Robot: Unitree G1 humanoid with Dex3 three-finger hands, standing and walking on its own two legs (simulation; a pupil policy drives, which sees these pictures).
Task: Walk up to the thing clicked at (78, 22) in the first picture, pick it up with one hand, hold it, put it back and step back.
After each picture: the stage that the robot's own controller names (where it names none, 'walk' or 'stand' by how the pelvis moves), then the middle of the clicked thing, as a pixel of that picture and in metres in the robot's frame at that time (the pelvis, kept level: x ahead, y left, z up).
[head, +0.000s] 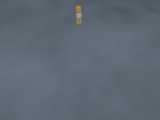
stand; (78, 15) +2.01 +0.08 -0.65
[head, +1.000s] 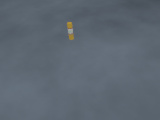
walk; (70, 31) +1.86 +0.35 -0.64
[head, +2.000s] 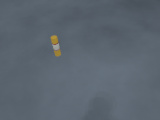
walk; (56, 46) +1.29 +0.41 -0.65
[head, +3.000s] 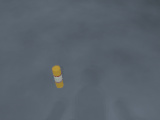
walk; (58, 77) +0.87 +0.29 -0.64
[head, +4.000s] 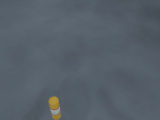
walk; (55, 108) +0.57 +0.22 -0.63
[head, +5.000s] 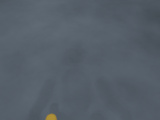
stand; out of the picture +0.45 +0.22 -0.65
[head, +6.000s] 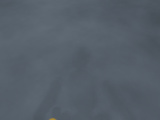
stand; out of the picture +0.44 +0.23 -0.65
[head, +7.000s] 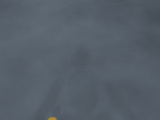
stand; out of the picture +0.45 +0.24 -0.66
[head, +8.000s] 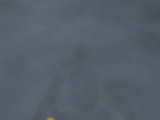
stand; out of the picture +0.44 +0.25 -0.66
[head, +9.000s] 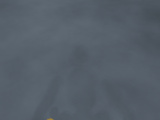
stand; out of the picture +0.43 +0.25 -0.66
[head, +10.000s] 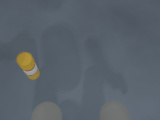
go down; (29, 67) +0.49 +0.25 -0.38
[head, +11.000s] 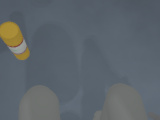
go down; (16, 44) +0.51 +0.28 -0.26
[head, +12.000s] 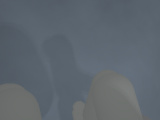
close in; out of the picture +0.49 +0.32 -0.18
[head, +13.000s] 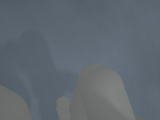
close; out of the picture +0.49 +0.33 -0.16
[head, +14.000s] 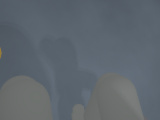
lift; out of the picture +0.37 +0.27 -0.13
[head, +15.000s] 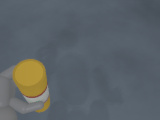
lift; (36, 91) +0.32 +0.16 +0.04
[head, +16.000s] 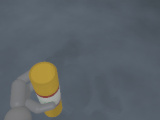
hold; (49, 94) +0.32 +0.12 +0.03
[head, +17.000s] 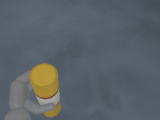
hold; (48, 94) +0.32 +0.13 +0.03
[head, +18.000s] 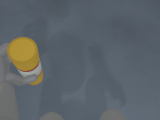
crouch; (29, 66) +0.41 +0.18 -0.04
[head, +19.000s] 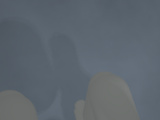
lower; out of the picture +0.49 +0.26 -0.11
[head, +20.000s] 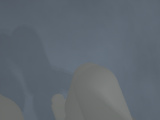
lower; out of the picture +0.47 +0.29 -0.17
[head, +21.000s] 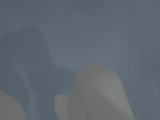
lower; out of the picture +0.46 +0.30 -0.17
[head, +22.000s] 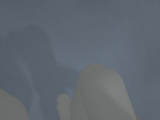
lower; out of the picture +0.46 +0.29 -0.17
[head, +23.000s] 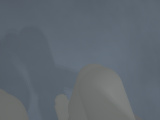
lower; out of the picture +0.45 +0.29 -0.17
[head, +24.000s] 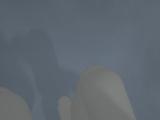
open; out of the picture +0.46 +0.28 -0.17
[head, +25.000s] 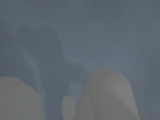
stand; out of the picture +0.46 +0.27 -0.18
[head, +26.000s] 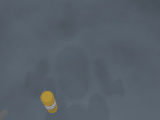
stand; (50, 102) +0.44 +0.20 -0.51
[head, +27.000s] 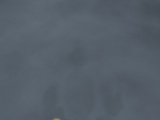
stand; out of the picture +0.42 +0.18 -0.60
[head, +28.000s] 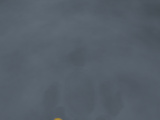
stand; out of the picture +0.42 +0.18 -0.60
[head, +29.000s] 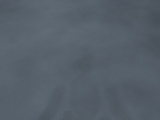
stand; out of the picture +0.44 +0.17 -0.65
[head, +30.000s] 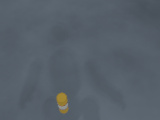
walk; (62, 103) +0.48 +0.13 -0.64
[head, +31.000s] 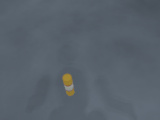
walk; (68, 85) +0.67 +0.17 -0.64
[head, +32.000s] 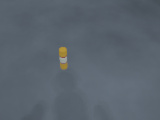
walk; (63, 58) +1.01 +0.17 -0.64
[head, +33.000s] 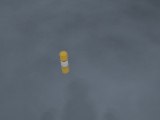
stand; (64, 62) +1.04 +0.21 -0.65
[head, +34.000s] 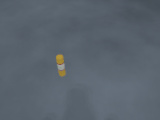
stand; (61, 65) +1.06 +0.24 -0.66
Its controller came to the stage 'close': yes
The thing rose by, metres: 0.68
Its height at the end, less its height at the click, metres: +0.00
